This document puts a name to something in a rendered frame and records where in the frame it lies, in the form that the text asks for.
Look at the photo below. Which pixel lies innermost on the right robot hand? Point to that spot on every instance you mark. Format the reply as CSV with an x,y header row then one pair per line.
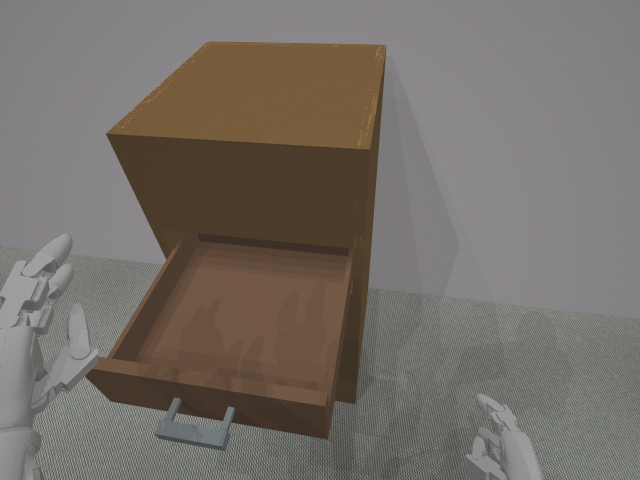
x,y
513,454

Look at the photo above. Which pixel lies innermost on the robot left forearm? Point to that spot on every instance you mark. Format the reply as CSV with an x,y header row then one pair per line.
x,y
18,448

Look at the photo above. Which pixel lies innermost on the drawer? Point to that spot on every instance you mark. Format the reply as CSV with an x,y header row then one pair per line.
x,y
253,324

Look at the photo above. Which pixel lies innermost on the handle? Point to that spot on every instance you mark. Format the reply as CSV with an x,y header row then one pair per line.
x,y
170,430

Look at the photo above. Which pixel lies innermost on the left robot hand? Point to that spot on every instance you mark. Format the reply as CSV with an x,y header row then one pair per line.
x,y
28,297

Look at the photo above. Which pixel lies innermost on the cabinet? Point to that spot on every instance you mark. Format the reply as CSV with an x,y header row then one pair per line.
x,y
269,141

